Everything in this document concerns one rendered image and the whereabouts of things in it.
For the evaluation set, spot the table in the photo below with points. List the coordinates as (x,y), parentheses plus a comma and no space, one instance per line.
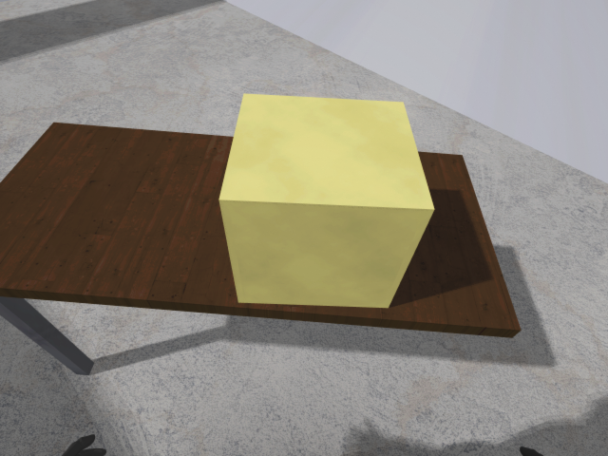
(131,217)

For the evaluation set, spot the carton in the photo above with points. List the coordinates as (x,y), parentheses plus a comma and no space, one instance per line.
(324,201)

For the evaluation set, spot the left robot hand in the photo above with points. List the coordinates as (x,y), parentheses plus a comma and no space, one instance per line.
(78,448)

